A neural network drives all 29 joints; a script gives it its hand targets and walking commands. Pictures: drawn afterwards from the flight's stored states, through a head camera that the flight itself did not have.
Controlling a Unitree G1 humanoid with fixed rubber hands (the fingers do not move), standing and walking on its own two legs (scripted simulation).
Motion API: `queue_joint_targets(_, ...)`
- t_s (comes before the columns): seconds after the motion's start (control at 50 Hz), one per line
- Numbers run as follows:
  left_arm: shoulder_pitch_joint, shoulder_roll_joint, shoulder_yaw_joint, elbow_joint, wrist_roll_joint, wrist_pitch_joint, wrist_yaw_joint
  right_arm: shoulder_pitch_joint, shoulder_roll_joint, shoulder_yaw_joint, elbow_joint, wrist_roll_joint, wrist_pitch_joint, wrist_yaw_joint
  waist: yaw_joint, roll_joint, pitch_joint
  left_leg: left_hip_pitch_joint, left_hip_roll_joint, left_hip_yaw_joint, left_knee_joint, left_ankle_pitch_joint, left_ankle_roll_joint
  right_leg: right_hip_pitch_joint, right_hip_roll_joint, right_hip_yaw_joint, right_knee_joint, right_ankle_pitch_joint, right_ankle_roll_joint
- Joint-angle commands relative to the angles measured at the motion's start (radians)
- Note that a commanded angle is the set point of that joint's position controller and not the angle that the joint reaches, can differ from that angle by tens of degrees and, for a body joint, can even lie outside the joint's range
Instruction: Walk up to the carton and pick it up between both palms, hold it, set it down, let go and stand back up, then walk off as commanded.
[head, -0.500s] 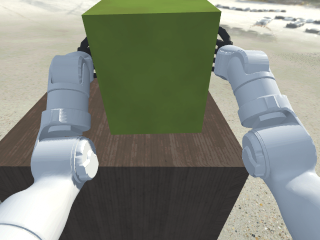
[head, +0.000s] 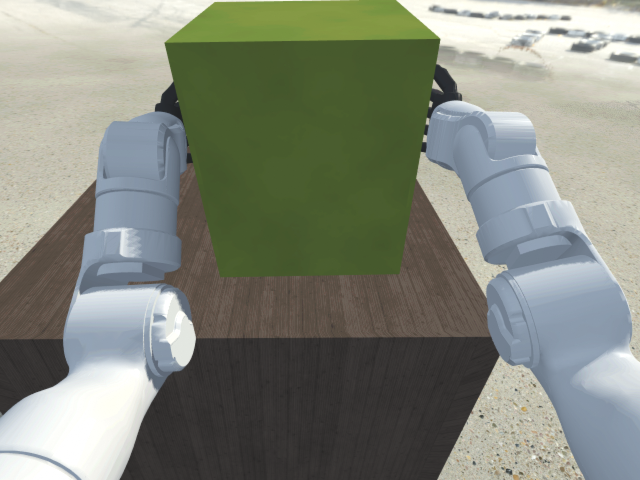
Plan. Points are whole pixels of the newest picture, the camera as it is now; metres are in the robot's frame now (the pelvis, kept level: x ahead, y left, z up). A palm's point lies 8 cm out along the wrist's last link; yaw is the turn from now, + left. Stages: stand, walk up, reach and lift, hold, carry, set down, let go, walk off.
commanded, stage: hold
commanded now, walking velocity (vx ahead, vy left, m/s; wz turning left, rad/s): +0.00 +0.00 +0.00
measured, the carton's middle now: (307, 138) +0.39 +0.02 +0.31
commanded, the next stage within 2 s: set down in 1.42 s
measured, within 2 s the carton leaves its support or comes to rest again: neither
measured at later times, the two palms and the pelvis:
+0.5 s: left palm (175, 126) +0.37 +0.16 +0.33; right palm (455, 115) +0.36 -0.14 +0.35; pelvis +0.00 +0.00 +0.00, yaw -1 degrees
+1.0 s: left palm (170, 132) +0.37 +0.17 +0.32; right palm (444, 120) +0.37 -0.13 +0.35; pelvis +0.00 +0.00 +0.00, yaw +0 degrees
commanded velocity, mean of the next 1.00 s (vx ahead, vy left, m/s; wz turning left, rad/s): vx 0.00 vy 0.00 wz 0.00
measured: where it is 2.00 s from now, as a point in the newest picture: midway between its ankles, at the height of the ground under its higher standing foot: outside the picture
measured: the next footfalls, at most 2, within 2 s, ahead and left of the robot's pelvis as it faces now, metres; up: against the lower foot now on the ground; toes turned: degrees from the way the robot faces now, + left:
none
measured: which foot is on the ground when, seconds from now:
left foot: down 0.00-1.00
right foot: down 0.00-1.00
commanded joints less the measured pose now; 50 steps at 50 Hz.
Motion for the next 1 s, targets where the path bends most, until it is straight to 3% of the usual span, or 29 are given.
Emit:
queue_joint_targets(0.0, -0.905, -0.565, -0.262, -0.294, -0.207, -0.096, -0.118, -0.828, 0.587, 0.112, -0.372, 0.209, -0.004, 0.169, -0.008, 0.098, -0.398, 0.062, -0.09, 0.044, -0.026, 0.359, -0.028, 0.195, 0.034, 0.061, 0.004, 0.402, 0.098)
queue_joint_targets(0.16, -0.905, -0.593, -0.285, -0.306, -0.231, -0.08, -0.102, -0.816, 0.567, 0.088, -0.364, 0.195, 0.011, 0.186, -0.015, 0.119, -0.369, 0.067, -0.073, 0.04, -0.04, 0.317, -0.044, 0.159, 0.05, 0.061, -0.002, 0.32, 0.073)
queue_joint_targets(0.2, -0.88, -0.581, -0.273, -0.307, -0.218, -0.073, -0.097, -0.81, 0.572, 0.104, -0.37, 0.203, 0.017, 0.191, 0.0, 0.099, -0.378, 0.066, -0.071, 0.039, -0.042, 0.327, -0.038, 0.171, 0.052, 0.062, -0.001, 0.328, 0.074)
queue_joint_targets(0.28, -0.886, -0.565, -0.227, -0.219, -0.194, -0.071, -0.108, -0.833, 0.566, 0.067, -0.309, 0.176, 0.02, 0.2, 0.014, 0.072, -0.315, 0.008, -0.066, 0.038, -0.066, 0.213, -0.023, 0.132, 0.038, 0.078, -0.022, 0.235, 0.073)
queue_joint_targets(0.32, -0.913, -0.569, -0.242, -0.229, -0.196, -0.077, -0.106, -0.848, 0.571, 0.064, -0.305, 0.182, 0.012, 0.204, 0.022, 0.094, -0.343, 0.014, -0.069, 0.046, -0.066, 0.218, -0.028, 0.134, 0.036, 0.076, -0.018, 0.228, 0.072)
queue_joint_targets(0.38, -0.914, -0.563, -0.226, -0.211, -0.19, -0.08, -0.098, -0.869, 0.589, 0.073, -0.294, 0.188, 0.011, 0.207, 0.034, 0.073, -0.355, 0.011, -0.072, 0.048, -0.056, 0.242, -0.021, 0.143, 0.04, 0.076, -0.015, 0.259, 0.076)
queue_joint_targets(0.4, -0.929, -0.559, -0.226, -0.217, -0.185, -0.083, -0.099, -0.85, 0.581, 0.062, -0.261, 0.187, 0.015, 0.206, 0.028, 0.088, -0.35, 0.013, -0.073, 0.047, -0.056, 0.241, -0.026, 0.14, 0.036, 0.078, -0.015, 0.26, 0.076)
queue_joint_targets(0.44, -0.921, -0.548, -0.203, -0.154, -0.175, -0.083, -0.101, -0.873, 0.583, 0.052, -0.251, 0.178, 0.013, 0.204, 0.033, 0.065, -0.312, -0.01, -0.075, 0.049, -0.059, 0.199, -0.012, 0.116, 0.03, 0.083, -0.026, 0.219, 0.08)
queue_joint_targets(0.5, -0.897, -0.551, -0.211, -0.134, -0.177, -0.084, -0.116, -0.848, 0.557, 0.03, -0.225, 0.164, 0.013, 0.2, 0.012, 0.064, -0.302, -0.01, -0.074, 0.054, -0.066, 0.179, -0.018, 0.105, 0.029, 0.085, -0.034, 0.206, 0.077)
queue_joint_targets(0.54, -0.948, -0.544, -0.206, -0.14, -0.188, -0.094, -0.119, -0.886, 0.581, 0.029, -0.223, 0.161, 0.011, 0.201, 0.025, 0.063, -0.324, -0.015, -0.075, 0.05, -0.064, 0.165, -0.01, 0.1, 0.019, 0.089, -0.032, 0.194, 0.081)
queue_joint_targets(0.58, -0.939, -0.561, -0.227, -0.13, -0.196, -0.096, -0.115, -0.902, 0.569, 0.024, -0.244, 0.166, 0.003, 0.199, 0.003, 0.074, -0.34, -0.009, -0.078, 0.047, -0.059, 0.184, -0.016, 0.108, 0.023, 0.083, -0.034, 0.218, 0.081)
queue_joint_targets(0.6, -0.941, -0.544, -0.21, -0.124, -0.19, -0.101, -0.113, -0.9, 0.575, 0.033, -0.228, 0.167, 0.004, 0.198, 0.02, 0.063, -0.34, -0.015, -0.082, 0.053, -0.059, 0.184, -0.009, 0.109, 0.024, 0.085, -0.034, 0.207, 0.084)
queue_joint_targets(0.74, -0.923, -0.555, -0.211, -0.117, -0.188, -0.104, -0.119, -0.867, 0.549, 0.013, -0.208, 0.158, 0.006, 0.19, -0.002, 0.079, -0.327, -0.008, -0.079, 0.048, -0.064, 0.188, -0.017, 0.113, 0.015, 0.09, -0.033, 0.225, 0.084)
queue_joint_targets(0.78, -0.923, -0.546, -0.201, -0.113, -0.182, -0.105, -0.121, -0.883, 0.558, 0.019, -0.226, 0.165, 0.001, 0.188, 0.012, 0.082, -0.34, -0.01, -0.084, 0.052, -0.061, 0.193, -0.014, 0.12, 0.015, 0.087, -0.03, 0.227, 0.088)
queue_joint_targets(0.82, -0.928, -0.547, -0.206, -0.123, -0.185, -0.107, -0.119, -0.892, 0.559, 0.031, -0.242, 0.171, -0.002, 0.188, 0.013, 0.087, -0.36, -0.002, -0.087, 0.048, -0.058, 0.202, -0.015, 0.126, 0.014, 0.086, -0.03, 0.236, 0.092)
queue_joint_targets(0.88, -0.946, -0.568, -0.246, -0.194, -0.201, -0.11, -0.112, -0.864, 0.566, 0.044, -0.274, 0.187, -0.006, 0.182, -0.011, 0.114, -0.393, 0.033, -0.093, 0.043, -0.04, 0.271, -0.026, 0.148, 0.017, 0.08, -0.017, 0.326, 0.092)
queue_joint_targets(0.94, -0.933, -0.582, -0.246, -0.174, -0.203, -0.105, -0.103, -0.87, 0.56, 0.043, -0.278, 0.186, -0.007, 0.185, -0.008, 0.119, -0.373, 0.027, -0.086, 0.041, -0.041, 0.252, -0.026, 0.128, 0.026, 0.079, -0.022, 0.268, 0.086)
queue_joint_targets(0.98, -0.94, -0.581, -0.256, -0.218, -0.207, -0.106, -0.099, -0.864, 0.567, 0.054, -0.291, 0.19, -0.006, 0.187, -0.008, 0.12, -0.395, 0.035, -0.085, 0.037, -0.043, 0.262, -0.027, 0.142, 0.03, 0.075, -0.017, 0.274, 0.084)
